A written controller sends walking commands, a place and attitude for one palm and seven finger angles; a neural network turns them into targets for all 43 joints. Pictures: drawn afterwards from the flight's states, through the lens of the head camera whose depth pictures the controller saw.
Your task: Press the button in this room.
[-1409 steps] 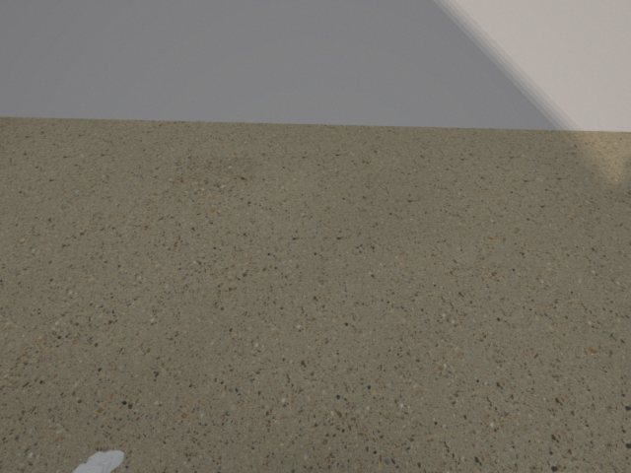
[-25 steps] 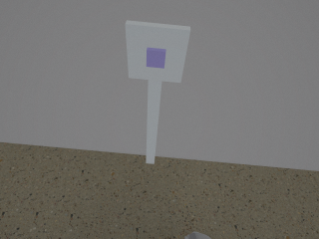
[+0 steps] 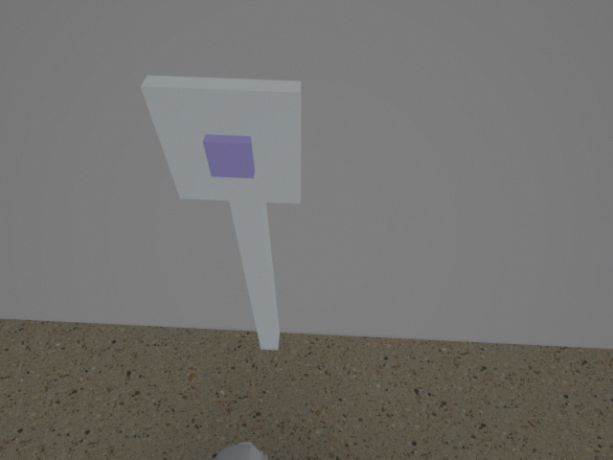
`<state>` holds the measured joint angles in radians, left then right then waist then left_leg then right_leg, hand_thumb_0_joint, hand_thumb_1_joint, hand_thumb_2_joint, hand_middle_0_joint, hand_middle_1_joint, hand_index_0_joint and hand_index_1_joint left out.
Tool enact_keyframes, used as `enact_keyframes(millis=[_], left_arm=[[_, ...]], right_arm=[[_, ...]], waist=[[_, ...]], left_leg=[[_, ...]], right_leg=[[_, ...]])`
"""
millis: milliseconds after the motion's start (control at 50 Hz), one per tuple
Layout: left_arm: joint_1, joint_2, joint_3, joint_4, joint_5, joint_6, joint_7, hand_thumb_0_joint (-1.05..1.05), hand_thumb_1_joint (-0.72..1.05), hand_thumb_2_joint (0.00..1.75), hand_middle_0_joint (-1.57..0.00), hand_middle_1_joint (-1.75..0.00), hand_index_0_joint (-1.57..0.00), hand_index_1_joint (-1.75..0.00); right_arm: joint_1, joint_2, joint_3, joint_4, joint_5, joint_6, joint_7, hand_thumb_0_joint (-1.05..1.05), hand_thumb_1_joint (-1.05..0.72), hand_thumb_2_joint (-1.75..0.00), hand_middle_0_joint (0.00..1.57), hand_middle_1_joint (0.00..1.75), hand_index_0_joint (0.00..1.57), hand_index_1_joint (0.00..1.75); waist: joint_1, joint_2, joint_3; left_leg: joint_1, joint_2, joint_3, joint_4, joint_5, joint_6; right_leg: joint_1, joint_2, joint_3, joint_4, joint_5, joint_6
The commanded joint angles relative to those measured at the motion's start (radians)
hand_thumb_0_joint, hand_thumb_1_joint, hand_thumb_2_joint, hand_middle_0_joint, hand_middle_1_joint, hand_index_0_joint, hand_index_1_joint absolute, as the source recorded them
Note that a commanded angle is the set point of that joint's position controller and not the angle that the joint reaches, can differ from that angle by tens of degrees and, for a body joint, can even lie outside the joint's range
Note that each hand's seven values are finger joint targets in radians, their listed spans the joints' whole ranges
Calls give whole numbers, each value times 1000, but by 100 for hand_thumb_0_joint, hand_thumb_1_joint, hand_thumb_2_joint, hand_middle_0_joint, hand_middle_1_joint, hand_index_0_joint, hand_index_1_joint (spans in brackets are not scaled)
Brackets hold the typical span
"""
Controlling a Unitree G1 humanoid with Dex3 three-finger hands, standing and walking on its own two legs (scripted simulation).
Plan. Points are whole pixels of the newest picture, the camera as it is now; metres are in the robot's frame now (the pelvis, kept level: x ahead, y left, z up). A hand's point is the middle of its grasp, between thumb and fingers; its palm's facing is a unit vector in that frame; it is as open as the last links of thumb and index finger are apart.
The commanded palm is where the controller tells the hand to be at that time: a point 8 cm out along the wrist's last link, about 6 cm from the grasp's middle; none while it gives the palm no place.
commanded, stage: come to a stop and stand still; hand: left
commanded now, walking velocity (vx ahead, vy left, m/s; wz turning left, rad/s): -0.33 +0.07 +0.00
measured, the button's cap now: (230, 155) +0.52 +0.15 +0.10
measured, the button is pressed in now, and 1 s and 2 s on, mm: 0 0 0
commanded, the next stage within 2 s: look again from close up in 1.02 s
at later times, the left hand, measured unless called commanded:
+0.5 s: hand out of the picture +0.04 +0.17 -0.17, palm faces +0.03 -0.95 -0.31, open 7.4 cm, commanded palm none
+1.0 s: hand out of the picture -0.01 +0.12 -0.17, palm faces +0.04 -0.98 -0.19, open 7.4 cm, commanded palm none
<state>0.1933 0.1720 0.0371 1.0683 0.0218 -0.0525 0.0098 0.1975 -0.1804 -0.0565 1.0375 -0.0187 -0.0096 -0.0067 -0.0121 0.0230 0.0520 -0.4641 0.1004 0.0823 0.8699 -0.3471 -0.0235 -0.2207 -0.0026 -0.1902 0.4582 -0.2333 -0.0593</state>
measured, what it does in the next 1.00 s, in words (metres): steps on the spot: left foot, then right foot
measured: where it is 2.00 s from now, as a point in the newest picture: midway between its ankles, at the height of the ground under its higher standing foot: outside the picture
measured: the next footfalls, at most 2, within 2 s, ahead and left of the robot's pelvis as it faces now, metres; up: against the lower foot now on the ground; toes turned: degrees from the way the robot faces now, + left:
left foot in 0.08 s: +0.14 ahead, +0.11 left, +0.00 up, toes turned +6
right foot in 0.46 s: +0.05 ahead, -0.15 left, +0.00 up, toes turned -5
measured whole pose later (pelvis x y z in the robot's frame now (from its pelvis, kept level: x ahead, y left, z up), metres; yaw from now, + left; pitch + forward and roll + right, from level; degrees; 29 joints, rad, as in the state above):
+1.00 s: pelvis -0.02 -0.06 +0.01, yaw +0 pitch -1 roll +0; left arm 0.25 0.16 0.01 1.13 0.01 0.00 0.02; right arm 0.29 -0.11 -0.01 1.15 -0.01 0.01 -0.03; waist 0.01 -0.01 0.03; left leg -0.12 0.03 0.03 0.39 -0.25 -0.03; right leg -0.22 -0.01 -0.09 0.41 -0.18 -0.03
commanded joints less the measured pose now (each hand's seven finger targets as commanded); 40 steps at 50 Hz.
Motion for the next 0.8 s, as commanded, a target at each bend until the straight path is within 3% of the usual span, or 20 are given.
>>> enact_keyframes(millis=[0,40,60,120,140,200,280,360,380,400,420,440,460,520,620,660,700,720,740,780], left_arm=[[67,104,7,-2,-8,-7,12,0,90,90,-20,-30,-20,-30],[70,100,-3,4,-16,3,21,0,90,90,-20,-30,-20,-30],[104,80,-5,2,-17,13,26,0,90,90,-20,-30,-20,-30],[140,90,-5,-15,-19,50,39,0,90,90,-20,-30,-20,-30],[135,103,0,-23,-20,60,37,0,90,90,-20,-30,-20,-30],[122,98,17,-33,-13,70,33,0,90,90,-20,-30,-20,-30],[107,74,33,-66,-12,77,29,0,90,90,-20,-30,-20,-30],[169,50,25,-57,-7,76,22,0,90,90,-20,-30,-20,-30],[216,58,23,-42,-5,72,21,0,90,90,-20,-30,-20,-30],[233,87,23,-37,3,64,23,0,90,90,-20,-30,-20,-30],[191,163,28,-52,14,54,25,0,90,90,-20,-30,-20,-30],[110,214,28,-93,11,59,21,0,90,90,-20,-30,-20,-30],[69,218,36,-109,11,56,22,0,90,90,-20,-30,-20,-30],[-13,166,26,-109,8,52,23,0,90,90,-20,-30,-20,-30],[86,160,23,-59,3,39,22,0,90,90,-20,-30,-20,-30],[89,162,21,-37,-5,38,24,0,90,90,-20,-30,-20,-30],[73,131,14,-26,-17,40,23,0,90,90,-20,-30,-20,-30],[91,103,6,-23,-21,42,20,0,90,90,-20,-30,-20,-30],[102,89,4,-19,-18,41,18,0,90,90,-20,-30,-20,-30],[67,101,-1,2,-18,44,19,0,90,90,-20,-30,-20,-30]], right_arm=[[74,13,27,4,5,-16,-2,0,-90,-90,20,30,20,30],[96,-19,27,25,8,-21,-8,0,-90,-90,20,30,20,30],[96,-66,20,22,9,-27,-13,0,-90,-90,20,30,20,30],[50,-124,1,4,19,-3,-33,0,-90,-90,20,30,20,30],[37,-132,-5,-1,14,4,-39,0,-90,-90,20,30,20,30],[-11,-158,-26,-27,2,19,-43,0,-90,-90,20,30,20,30],[-35,-163,-46,-55,-2,27,-34,0,-90,-90,20,30,20,30],[-99,-154,-49,-73,-4,29,-19,0,-90,-90,20,30,20,30],[-111,-149,-47,-72,0,32,-15,0,-90,-90,20,30,20,30],[-101,-122,-43,-73,7,35,-10,0,-90,-90,20,30,20,30],[-81,-56,-34,-84,15,41,-3,0,-90,-90,20,30,20,30],[-110,-44,-28,-103,15,52,3,0,-90,-90,20,30,20,30],[-132,-59,-30,-103,9,64,2,0,-90,-90,20,30,20,30],[-29,-61,-26,-37,7,57,1,0,-90,-90,20,30,20,30],[-2,-40,-1,-11,13,31,-9,0,-90,-90,20,30,20,30],[45,-33,10,14,13,19,-16,0,-90,-90,20,30,20,30],[103,-50,16,49,11,4,-20,0,-90,-90,20,30,20,30],[89,-78,16,51,6,-4,-23,0,-90,-90,20,30,20,30],[73,-94,17,49,6,-6,-26,0,-90,-90,20,30,20,30],[60,-68,27,68,7,-9,-26,0,-90,-90,20,30,20,30]], waist=[[9,-81,-47],[-11,-52,-63],[2,40,-86],[10,252,-63],[10,245,-66],[9,134,-107],[5,93,-179],[36,137,-160],[56,109,-163],[62,9,-139],[38,-210,-71],[38,-275,4],[47,-279,29],[-10,-190,34],[38,-160,-35],[27,-142,-67],[16,-62,-86],[36,29,-75],[47,30,-83],[43,103,-65]], left_leg=[[163,-15,-20,-259,116,-20],[322,-3,-40,-433,407,-14],[390,66,-97,-438,678,14],[370,222,-223,-483,1025,159],[376,244,-238,-515,1029,194],[439,257,-218,-470,1004,236],[416,231,-172,-459,832,219],[243,189,-152,-486,439,171],[197,160,-143,-451,308,142],[128,94,-115,-386,158,95],[25,-26,-39,-248,-61,20],[60,-73,-42,-123,-177,2],[79,-66,-101,-10,-188,15],[83,-65,-95,103,-84,18],[133,-67,-56,-163,-82,0],[225,-65,-55,-359,11,0],[354,-19,-118,-521,201,19],[345,43,-175,-522,279,46],[316,69,-182,-510,269,56],[246,51,-169,-560,214,47]], right_leg=[[40,-243,175,-129,460,-98],[0,-191,130,-45,442,-30],[-27,-150,123,-2,343,17],[-39,-80,83,156,-124,88],[-80,-68,115,272,-278,87],[-194,-55,178,463,-351,83],[-204,-43,181,523,-313,99],[-39,-51,128,265,-192,89],[34,-52,119,131,-89,89],[86,-71,143,-20,-2,87],[34,-251,390,-165,-45,23],[-150,-378,486,-258,-101,-72],[-237,-372,517,-276,-150,-111],[-178,-269,354,-193,43,-87],[18,-251,323,-126,277,-101],[40,-240,328,-98,273,-84],[-7,-173,277,-51,161,-14],[-23,-121,242,-52,120,22],[9,-107,233,-80,104,37],[92,-104,193,-71,119,48]])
